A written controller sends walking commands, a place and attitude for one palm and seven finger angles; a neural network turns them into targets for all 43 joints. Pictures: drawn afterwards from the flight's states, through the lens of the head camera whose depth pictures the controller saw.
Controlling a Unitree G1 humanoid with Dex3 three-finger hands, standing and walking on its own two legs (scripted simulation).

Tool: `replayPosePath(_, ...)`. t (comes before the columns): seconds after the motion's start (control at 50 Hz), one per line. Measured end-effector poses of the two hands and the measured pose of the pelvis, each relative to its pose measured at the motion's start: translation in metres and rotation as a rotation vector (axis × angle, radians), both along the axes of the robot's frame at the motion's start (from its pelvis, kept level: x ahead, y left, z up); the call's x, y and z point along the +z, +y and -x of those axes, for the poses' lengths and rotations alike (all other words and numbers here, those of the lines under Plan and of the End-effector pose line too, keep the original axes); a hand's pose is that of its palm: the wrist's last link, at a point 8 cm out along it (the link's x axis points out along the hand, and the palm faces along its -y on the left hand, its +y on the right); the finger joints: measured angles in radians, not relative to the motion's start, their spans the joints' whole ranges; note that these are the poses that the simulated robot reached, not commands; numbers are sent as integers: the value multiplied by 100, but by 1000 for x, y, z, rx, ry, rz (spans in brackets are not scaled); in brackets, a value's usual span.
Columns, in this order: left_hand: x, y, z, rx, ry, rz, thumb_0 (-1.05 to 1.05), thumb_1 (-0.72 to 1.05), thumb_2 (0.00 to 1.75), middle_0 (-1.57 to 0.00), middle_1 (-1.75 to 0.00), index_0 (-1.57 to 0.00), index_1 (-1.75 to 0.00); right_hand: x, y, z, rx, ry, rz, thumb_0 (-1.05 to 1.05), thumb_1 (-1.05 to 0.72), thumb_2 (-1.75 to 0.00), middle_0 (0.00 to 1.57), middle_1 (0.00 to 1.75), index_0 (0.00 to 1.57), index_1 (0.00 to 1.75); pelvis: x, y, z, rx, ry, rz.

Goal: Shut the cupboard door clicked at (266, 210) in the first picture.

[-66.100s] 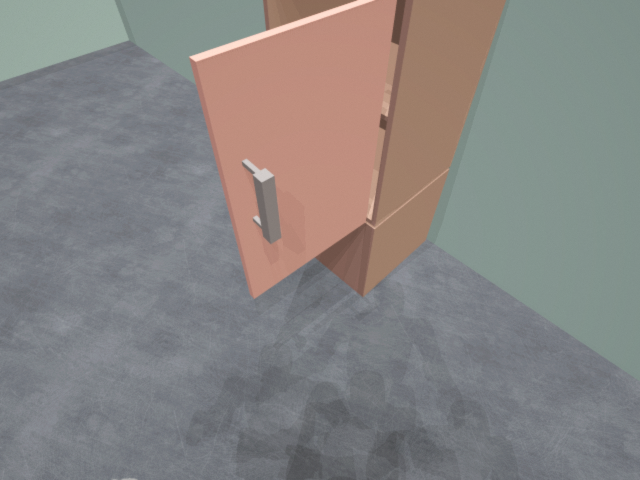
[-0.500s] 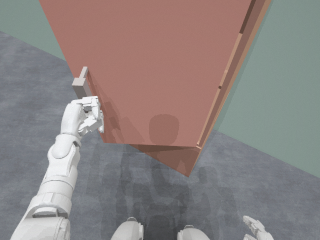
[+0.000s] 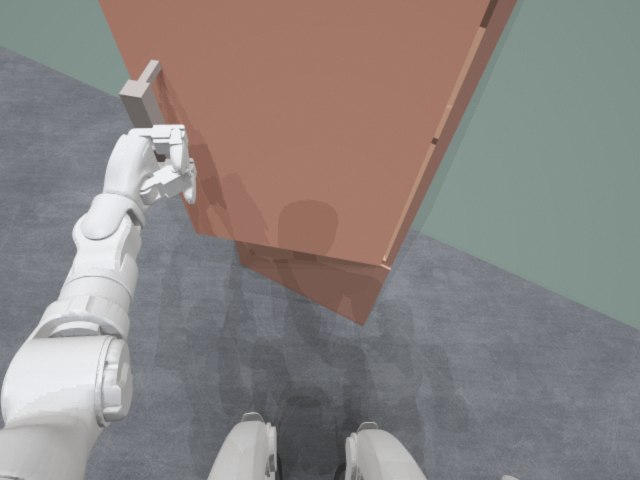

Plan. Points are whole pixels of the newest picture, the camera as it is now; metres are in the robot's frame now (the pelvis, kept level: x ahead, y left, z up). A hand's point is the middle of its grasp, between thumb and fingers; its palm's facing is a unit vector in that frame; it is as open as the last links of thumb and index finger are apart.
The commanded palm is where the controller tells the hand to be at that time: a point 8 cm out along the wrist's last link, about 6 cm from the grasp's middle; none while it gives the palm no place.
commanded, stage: push the door shut along its arc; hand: left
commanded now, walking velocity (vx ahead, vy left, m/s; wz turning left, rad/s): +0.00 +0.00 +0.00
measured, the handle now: (163, 127) +0.55 +0.20 +0.08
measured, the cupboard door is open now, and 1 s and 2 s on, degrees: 18 6 0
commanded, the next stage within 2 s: pull the fist back off the door in 1.14 s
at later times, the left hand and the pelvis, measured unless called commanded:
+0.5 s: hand (215, 142) +0.52 +0.13 +0.08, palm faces -0.30 -0.95 -0.03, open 3.1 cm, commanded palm +0.53 +0.16 +0.08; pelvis +0.00 +0.01 -0.01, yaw -2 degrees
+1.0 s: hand (248, 116) +0.57 +0.09 +0.09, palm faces -0.40 -0.92 -0.03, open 2.9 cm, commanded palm +0.59 +0.11 +0.08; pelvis +0.01 +0.00 -0.02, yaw -3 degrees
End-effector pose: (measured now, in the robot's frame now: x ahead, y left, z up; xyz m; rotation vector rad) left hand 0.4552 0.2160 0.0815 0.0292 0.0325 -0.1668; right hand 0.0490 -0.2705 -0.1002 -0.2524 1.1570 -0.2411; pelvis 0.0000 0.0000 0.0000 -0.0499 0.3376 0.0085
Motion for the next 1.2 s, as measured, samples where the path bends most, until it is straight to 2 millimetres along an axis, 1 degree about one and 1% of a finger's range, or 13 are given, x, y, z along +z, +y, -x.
replayPosePath(0.22, 2, -22, -26, -80, 7, 2, 2, 90, 89, -130, -150, -130, -150, -1, 6, 23, -47, 40, -8, 1, -91, -90, 20, 30, 20, 30, -3, 5, -2, -16, 24, 5)
replayPosePath(0.36, 2, -25, -45, -89, 16, 4, 2, 90, 89, -130, -150, -130, -150, -2, 10, 33, -67, 60, -11, 1, -91, -90, 21, 30, 20, 30, -6, 5, -3, -24, 44, 9)
replayPosePath(0.52, 3, -29, -65, -142, 23, -4, 2, 90, 89, -130, -150, -130, -150, -5, 9, 43, -81, 99, 3, 0, -91, -90, 21, 30, 20, 30, -12, 6, -4, -25, 73, 18)
replayPosePath(0.58, 3, -37, -73, -170, 26, -4, 2, 91, 90, -130, -150, -130, -150, -6, 9, 46, -85, 110, 10, 0, -91, -90, 21, 30, 20, 30, -14, 6, -5, -26, 85, 20)
replayPosePath(0.7, 7, -60, -93, -210, 23, 19, 2, 91, 90, -130, -150, -130, -150, -7, 10, 52, -108, 118, 15, 0, -91, -90, 21, 30, 20, 30, -17, 7, -7, -37, 107, 20)
replayPosePath(0.76, 7, -67, -101, -215, 28, 20, 2, 90, 90, -130, -150, -130, -150, -7, 11, 56, -123, 124, 11, 0, -91, -90, 21, 30, 20, 30, -18, 6, -9, -45, 117, 17)
replayPosePath(0.88, 6, -67, -109, -220, 39, 1, -1, 87, 91, -130, -150, -130, -150, -12, 15, 66, -138, 166, -6, 0, -91, -90, 21, 30, 20, 30, -20, 4, -12, -48, 127, 14)
replayPosePath(0.98, 7, -68, -113, -237, 48, -19, -3, 86, 93, -130, -150, -130, -150, -14, 13, 72, -135, 199, -2, 0, -91, -90, 21, 30, 20, 30, -23, 2, -11, -40, 137, 18)
replayPosePath(1.2, 10, -77, -120, -272, 64, -14, 0, 92, 98, -130, -150, -130, -150, -15, 1, 70, -108, 194, 56, 0, -91, -90, 21, 30, 20, 30, -29, -2, -6, -26, 151, 28)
